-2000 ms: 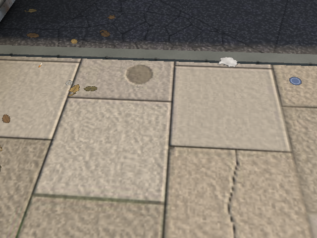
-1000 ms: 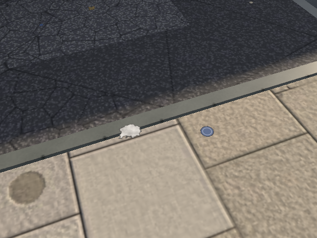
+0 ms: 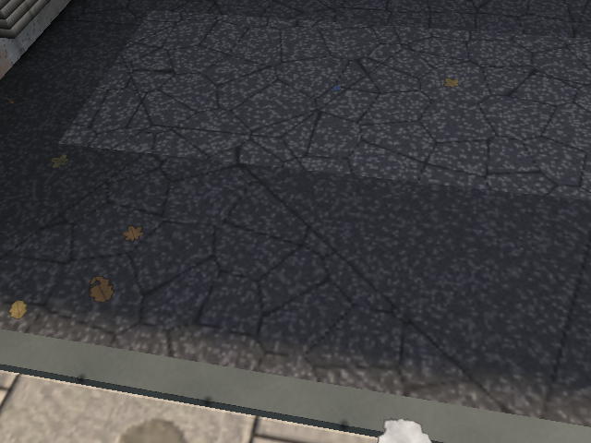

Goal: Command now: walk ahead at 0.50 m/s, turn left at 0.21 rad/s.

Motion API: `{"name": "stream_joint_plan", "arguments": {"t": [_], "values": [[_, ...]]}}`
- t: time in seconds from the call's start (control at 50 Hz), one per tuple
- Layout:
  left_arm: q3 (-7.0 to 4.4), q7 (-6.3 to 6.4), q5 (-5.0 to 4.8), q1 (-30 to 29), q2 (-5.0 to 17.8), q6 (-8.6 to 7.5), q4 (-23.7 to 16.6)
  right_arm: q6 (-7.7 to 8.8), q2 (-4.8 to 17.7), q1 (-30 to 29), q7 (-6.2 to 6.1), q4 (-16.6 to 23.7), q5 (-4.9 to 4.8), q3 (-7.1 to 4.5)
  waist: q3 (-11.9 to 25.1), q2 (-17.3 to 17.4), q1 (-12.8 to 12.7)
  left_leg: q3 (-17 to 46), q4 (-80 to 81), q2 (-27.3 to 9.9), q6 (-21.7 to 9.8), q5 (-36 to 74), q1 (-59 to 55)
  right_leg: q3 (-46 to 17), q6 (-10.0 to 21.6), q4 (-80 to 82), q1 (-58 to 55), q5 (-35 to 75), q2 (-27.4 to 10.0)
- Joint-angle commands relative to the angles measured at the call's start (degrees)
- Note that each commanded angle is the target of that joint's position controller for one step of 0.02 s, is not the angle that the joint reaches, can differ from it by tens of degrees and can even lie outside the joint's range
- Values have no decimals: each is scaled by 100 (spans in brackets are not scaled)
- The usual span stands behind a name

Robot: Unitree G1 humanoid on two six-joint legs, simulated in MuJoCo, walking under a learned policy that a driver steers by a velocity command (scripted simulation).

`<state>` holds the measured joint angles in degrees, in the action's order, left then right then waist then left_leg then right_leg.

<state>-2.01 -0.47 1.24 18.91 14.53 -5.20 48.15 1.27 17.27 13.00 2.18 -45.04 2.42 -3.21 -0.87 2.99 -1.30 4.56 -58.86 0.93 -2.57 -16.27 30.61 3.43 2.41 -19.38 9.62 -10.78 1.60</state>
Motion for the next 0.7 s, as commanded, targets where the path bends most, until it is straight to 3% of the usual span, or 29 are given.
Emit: {"name": "stream_joint_plan", "arguments": {"t": [0.02, 0.1, 0.18, 0.22, 0.24, 0.26, 0.28, 0.3, 0.32, 0.34, 0.38, 0.44, 0.54, 0.64, 0.7], "values": [[-151, -21, -40, 26, 663, -111, -164, 39, 149, -203, 63, 405, 14, 37, -109, -833, 120, -98, 650, -281, 137, 539, 563, -1062, 864, 1140, -250, 1047, -1401], [-183, -54, -62, 316, 753, -65, 47, 85, -12, -1020, 117, 615, -36, 186, -191, -883, -83, -661, 2005, -356, 160, 1072, -97, -606, 735, 1125, -90, 1329, -1225], [-239, -40, -44, 590, 945, 16, 255, 127, 147, -1171, 32, 689, -44, 162, -205, -868, -78, -829, 2578, -237, -76, 719, -521, -705, 654, 720, -544, 1896, -1528], [-227, -20, -69, 584, 938, 76, 337, 197, 227, -405, -40, 418, 25, 92, 119, -638, 315, -930, 3193, 19, -272, 675, -1638, -418, 504, -394, -568, 2977, -1332], [-170, -11, -70, 628, 776, 80, 323, 259, 454, 483, -101, 111, 105, -7, 675, -372, 636, -664, 3266, -156, -443, 569, -2857, -180, 381, -1516, -111, 2784, -1053], [-43, -27, -140, 631, 372, 65, 15, 289, 1005, 1391, -185, 21, 214, -144, 1480, 555, 940, 1290, 3573, -1767, -871, -250, -4343, 180, 147, -3408, 1240, 809, -601], [-76, -8, -104, 927, 358, 87, -29, 215, 1369, 1496, -209, -54, 25, -247, 1643, 1316, 766, 3337, 4354, -2609, -1376, -237, -4675, -48, 93, -4655, 2572, -2058, 133], [-192, 25, 13, 505, 762, 153, 15, 178, 991, 1098, -205, -54, -137, -179, 878, 487, 650, 2763, 4320, -2289, -1300, -359, -4135, -510, 168, -5015, 3001, -1732, -262], [-172, -24, -12, 254, 648, 126, -40, 203, 625, 648, -183, 7, -146, -79, 331, 271, 461, 2030, 4424, -2001, -1172, 53, -3458, -539, 196, -4856, 2986, -1222, -464], [-149, -49, -39, 187, 524, 131, -8, 238, 388, 373, -160, 19, -130, -16, 127, 161, 288, 1475, 4622, -1696, -986, 490, -2966, -518, 173, -4538, 2717, -899, -623], [-133, -101, 69, 347, 414, 257, 128, 314, 196, 237, -176, -57, -148, 39, 12, 258, 44, 817, 4865, -1334, -817, 1188, -2436, -442, 40, -4251, 2243, -629, -720], [-137, -170, 94, 54, 326, 345, 58, 418, 312, 546, -184, -288, -206, -8, -50, 111, -13, 461, 5076, -1261, -942, 1861, -2439, -330, -99, -4048, 2430, -217, -738], [-79, -187, 72, -1099, 227, 352, -283, 412, 266, 990, -186, -610, -208, -2, -360, 31, 198, 50, 5252, -1111, -943, 2139, -2659, -181, -250, -2858, 2908, 680, -795], [-12, -168, 36, -1937, 209, 317, -542, 402, 354, 1446, -223, -929, -161, -13, -494, 44, 422, -123, 5116, -1217, -880, 2682, -3147, 21, -81, -1766, 2661, 992, -577], [-36, -140, 37, -2017, 295, 273, -619, 374, 427, 1469, -278, -1070, -124, -30, -528, 45, 346, -133, 4798, -1392, -814, 3373, -3578, 61, 157, -1415, 2442, 570, -447]]}}
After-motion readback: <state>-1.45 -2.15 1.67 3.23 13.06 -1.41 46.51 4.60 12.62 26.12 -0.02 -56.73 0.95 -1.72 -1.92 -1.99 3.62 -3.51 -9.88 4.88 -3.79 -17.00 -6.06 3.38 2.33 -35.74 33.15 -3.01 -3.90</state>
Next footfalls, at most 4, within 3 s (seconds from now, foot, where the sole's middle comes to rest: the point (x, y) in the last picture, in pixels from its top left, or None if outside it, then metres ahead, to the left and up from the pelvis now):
0.24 left None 0.26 0.12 -0.78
0.78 right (353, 412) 0.57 -0.05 -0.78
1.32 left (273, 304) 0.86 0.14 -0.78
1.86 right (353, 232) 1.10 -0.08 -0.78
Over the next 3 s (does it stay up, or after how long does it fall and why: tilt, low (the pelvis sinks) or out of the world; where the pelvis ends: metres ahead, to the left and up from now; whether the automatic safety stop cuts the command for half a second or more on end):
stays up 1.50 -0.26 -0.02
